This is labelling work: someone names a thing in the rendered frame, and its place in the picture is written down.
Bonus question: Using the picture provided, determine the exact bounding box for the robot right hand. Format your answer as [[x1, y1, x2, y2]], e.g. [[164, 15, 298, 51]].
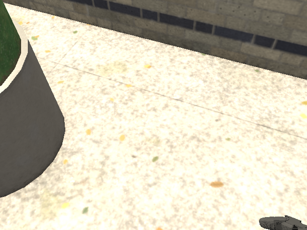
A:
[[259, 215, 307, 230]]

